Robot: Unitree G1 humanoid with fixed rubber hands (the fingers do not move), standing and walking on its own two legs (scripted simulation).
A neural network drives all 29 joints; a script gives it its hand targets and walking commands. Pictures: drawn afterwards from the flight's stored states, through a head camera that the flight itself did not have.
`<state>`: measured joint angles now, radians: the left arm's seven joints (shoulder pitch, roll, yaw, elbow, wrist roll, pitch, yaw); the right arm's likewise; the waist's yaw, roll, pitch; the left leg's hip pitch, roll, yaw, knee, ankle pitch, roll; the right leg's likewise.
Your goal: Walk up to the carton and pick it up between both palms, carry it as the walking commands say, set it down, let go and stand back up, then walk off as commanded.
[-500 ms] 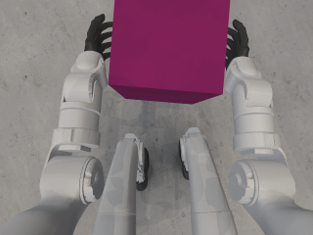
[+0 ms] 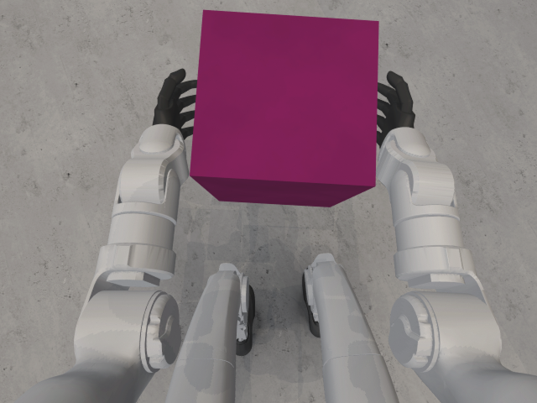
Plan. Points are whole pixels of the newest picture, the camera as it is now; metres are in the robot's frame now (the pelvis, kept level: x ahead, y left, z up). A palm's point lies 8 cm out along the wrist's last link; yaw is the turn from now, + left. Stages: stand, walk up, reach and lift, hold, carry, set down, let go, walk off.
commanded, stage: reach and lift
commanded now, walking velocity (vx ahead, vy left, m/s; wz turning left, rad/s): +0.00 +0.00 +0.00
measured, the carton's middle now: (281, 131) +0.49 -0.01 -0.09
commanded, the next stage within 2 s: none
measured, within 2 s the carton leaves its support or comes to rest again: neither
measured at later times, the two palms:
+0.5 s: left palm (139, 105) +0.45 +0.14 +0.08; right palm (433, 110) +0.44 -0.16 +0.07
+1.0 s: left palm (113, 100) +0.42 +0.14 +0.13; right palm (471, 107) +0.41 -0.16 +0.13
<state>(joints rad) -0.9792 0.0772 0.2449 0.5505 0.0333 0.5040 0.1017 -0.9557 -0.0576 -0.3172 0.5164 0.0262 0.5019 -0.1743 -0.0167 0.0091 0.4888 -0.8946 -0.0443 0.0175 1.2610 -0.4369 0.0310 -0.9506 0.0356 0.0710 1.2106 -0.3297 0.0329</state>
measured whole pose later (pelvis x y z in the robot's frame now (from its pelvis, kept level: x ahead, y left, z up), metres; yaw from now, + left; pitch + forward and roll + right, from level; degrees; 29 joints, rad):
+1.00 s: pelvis +0.11 +0.01 +0.10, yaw -1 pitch -1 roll -1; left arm -0.37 -0.12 0.23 0.48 0.17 0.62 0.05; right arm -0.34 0.11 -0.29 0.43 -0.15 0.64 -0.09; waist -0.02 0.03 -0.07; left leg -0.31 -0.03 -0.01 0.69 -0.36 0.03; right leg -0.37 0.03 0.07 0.65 -0.27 0.02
